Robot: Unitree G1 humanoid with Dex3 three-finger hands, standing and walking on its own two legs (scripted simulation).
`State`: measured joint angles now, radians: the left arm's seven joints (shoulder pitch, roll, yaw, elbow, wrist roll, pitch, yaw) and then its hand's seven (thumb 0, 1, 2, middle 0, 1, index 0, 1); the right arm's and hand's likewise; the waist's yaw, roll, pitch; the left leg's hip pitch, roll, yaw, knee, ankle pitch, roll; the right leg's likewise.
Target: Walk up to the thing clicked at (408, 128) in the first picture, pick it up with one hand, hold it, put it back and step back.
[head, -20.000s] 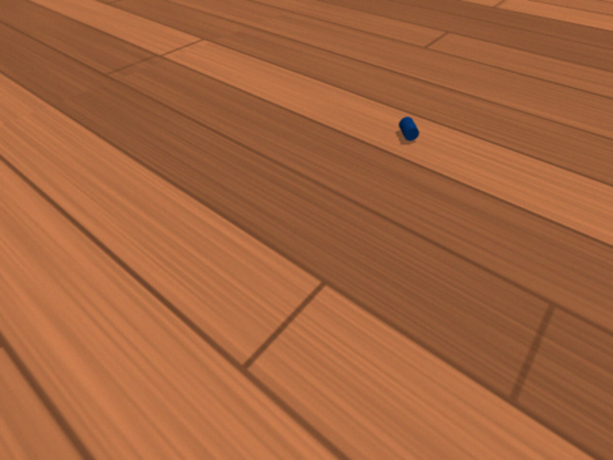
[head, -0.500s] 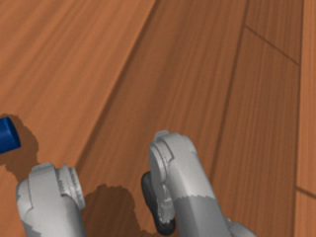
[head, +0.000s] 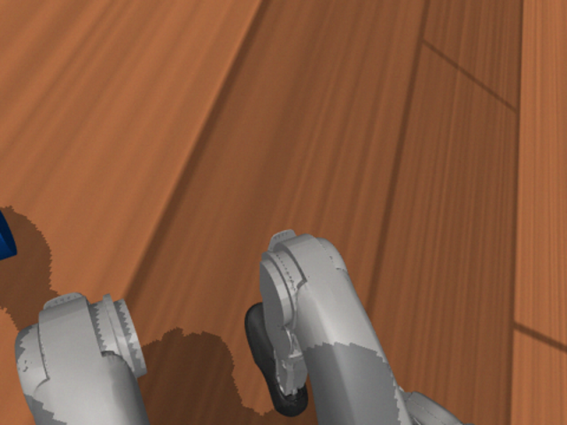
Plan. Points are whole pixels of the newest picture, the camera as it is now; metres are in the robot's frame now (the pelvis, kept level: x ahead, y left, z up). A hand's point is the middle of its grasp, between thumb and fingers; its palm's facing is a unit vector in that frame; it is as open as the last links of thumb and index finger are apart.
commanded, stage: close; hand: left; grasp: from above
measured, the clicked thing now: out of the picture +0.41 +0.32 -0.25
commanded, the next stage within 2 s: settle in 0.92 s
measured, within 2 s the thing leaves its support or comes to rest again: leaves its support in 1.36 s
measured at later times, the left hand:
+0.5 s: hand out of the picture +0.40 +0.31 -0.23, palm faces -0.40 -0.19 -0.90, open 11.1 cm
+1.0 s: hand out of the picture +0.40 +0.31 -0.23, palm faces -0.40 -0.19 -0.90, open 11.0 cm
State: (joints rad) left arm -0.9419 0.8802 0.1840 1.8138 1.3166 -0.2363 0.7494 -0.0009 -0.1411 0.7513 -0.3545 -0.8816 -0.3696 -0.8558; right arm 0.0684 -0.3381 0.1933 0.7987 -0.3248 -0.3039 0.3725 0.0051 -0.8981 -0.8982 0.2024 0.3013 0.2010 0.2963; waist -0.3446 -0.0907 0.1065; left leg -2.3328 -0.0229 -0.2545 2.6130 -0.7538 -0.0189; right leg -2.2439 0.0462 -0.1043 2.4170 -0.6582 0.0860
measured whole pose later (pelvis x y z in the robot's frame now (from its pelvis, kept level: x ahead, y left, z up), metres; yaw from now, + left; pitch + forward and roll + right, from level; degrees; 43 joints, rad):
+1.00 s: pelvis +0.00 +0.00 +0.00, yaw +0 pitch +26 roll -14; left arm -0.94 0.89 0.18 1.80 1.29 -0.24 0.74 0.00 -0.06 0.46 -0.57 -0.58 -0.60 -0.56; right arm 0.09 -0.35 0.19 0.78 -0.31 -0.31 0.37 0.01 -0.90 -0.90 0.20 0.30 0.20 0.30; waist -0.34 -0.09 0.11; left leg -2.33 -0.02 -0.26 2.60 -0.74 -0.02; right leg -2.24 0.04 -0.11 2.40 -0.65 0.08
